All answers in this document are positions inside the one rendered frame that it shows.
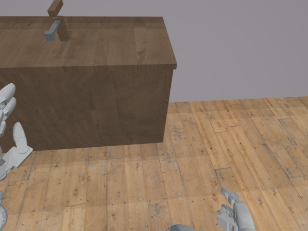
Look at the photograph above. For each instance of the tap lever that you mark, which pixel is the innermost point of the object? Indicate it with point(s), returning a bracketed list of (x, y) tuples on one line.
[(49, 35)]

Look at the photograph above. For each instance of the left robot hand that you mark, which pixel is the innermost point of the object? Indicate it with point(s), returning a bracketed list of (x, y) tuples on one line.
[(16, 155)]

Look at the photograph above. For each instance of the counter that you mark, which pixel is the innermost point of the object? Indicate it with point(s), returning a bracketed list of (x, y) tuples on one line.
[(103, 81)]

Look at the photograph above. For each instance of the right robot hand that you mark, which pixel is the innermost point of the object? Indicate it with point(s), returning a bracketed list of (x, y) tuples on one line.
[(236, 218)]

